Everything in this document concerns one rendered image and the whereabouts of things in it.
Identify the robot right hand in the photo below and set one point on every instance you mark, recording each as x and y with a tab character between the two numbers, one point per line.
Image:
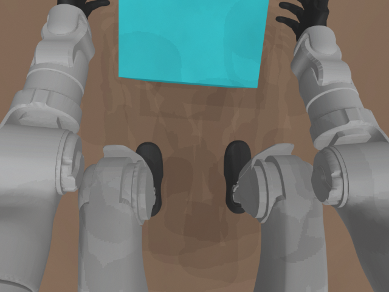
315	13

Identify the robot right forearm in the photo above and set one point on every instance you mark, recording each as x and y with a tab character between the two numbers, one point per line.
331	100

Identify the robot left forearm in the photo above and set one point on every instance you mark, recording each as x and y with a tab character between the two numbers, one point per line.
55	83

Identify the right robot upper arm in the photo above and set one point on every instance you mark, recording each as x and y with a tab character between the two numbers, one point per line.
354	179

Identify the robot left hand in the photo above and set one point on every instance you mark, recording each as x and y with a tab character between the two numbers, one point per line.
88	7

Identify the robot left foot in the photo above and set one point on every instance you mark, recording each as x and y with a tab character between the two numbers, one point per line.
151	153

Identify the right robot shin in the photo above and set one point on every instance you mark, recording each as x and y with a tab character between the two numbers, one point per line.
239	195

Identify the carton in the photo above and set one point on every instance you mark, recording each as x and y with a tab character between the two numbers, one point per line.
194	42

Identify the left robot upper arm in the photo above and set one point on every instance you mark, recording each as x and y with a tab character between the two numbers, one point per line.
38	165

